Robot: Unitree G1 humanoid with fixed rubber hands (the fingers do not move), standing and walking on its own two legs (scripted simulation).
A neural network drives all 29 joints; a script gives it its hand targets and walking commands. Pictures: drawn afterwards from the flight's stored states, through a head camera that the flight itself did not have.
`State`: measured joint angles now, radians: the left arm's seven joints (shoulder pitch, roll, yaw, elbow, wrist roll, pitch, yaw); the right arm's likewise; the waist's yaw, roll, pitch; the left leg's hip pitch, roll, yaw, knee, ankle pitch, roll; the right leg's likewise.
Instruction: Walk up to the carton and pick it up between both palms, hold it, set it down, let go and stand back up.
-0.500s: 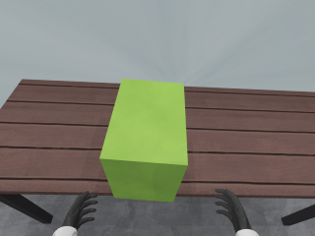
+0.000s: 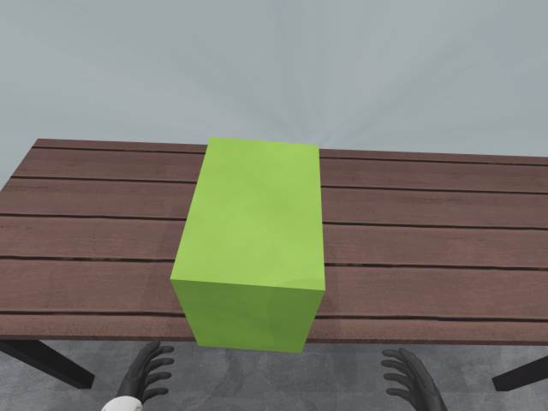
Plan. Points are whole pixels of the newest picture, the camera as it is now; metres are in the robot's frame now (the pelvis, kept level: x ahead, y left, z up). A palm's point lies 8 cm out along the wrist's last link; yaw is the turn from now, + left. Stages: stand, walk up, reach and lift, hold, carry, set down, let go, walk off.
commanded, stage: let go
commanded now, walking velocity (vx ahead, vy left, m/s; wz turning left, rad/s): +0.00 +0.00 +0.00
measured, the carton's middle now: (256, 248) +0.37 +0.04 -0.01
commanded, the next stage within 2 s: stand in 0.46 s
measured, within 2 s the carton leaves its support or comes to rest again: neither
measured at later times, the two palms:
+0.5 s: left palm (132, 396) +0.16 +0.21 -0.09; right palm (431, 409) +0.15 -0.22 -0.08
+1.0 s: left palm out of the picture +0.13 +0.27 -0.10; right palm out of the picture +0.14 -0.28 -0.09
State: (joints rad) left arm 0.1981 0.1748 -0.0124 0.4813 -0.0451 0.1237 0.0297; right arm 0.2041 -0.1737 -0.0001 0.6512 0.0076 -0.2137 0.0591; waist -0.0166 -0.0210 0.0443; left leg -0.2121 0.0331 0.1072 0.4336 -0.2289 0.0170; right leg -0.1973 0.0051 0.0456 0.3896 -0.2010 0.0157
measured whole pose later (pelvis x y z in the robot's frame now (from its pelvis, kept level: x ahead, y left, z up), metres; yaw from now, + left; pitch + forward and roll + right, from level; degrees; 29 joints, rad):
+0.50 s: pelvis +0.00 +0.00 +0.00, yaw +0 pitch +0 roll -1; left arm 0.18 0.18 -0.01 0.52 -0.03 0.12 0.03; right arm 0.20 -0.18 -0.01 0.66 0.01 -0.21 0.07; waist -0.02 -0.02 0.04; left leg -0.21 0.03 0.11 0.43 -0.23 0.02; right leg -0.20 0.01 0.05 0.39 -0.20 0.02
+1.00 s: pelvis +0.02 -0.01 +0.00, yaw +0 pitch +0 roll +0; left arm 0.27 0.32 0.02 0.72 0.01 -0.01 0.01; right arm 0.20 -0.31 -0.01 0.74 0.01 -0.04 0.00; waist -0.02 -0.02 -0.02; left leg -0.19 0.03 0.11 0.45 -0.27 0.01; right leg -0.20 0.00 0.05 0.45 -0.26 0.01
